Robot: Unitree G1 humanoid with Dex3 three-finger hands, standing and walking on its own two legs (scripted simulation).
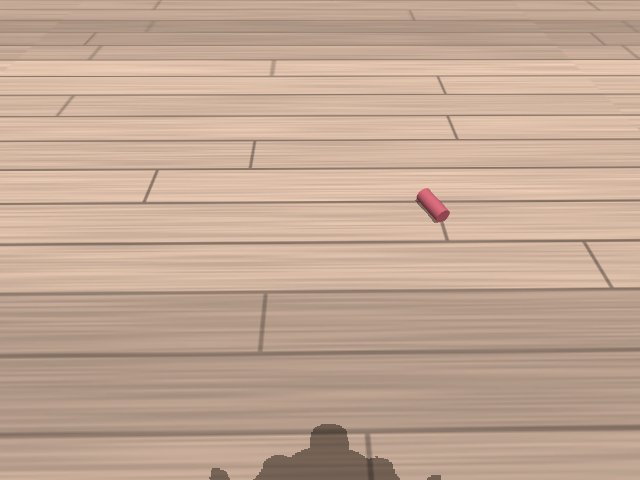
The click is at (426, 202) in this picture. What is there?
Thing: lying can
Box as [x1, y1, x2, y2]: [417, 188, 449, 221]
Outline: 421,190 417,195 417,199 437,221 443,220 448,215 449,211 427,188
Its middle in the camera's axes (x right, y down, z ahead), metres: +0.50 -0.16 +1.77
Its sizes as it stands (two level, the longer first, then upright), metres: 0.158 0.069 0.069
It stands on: the floor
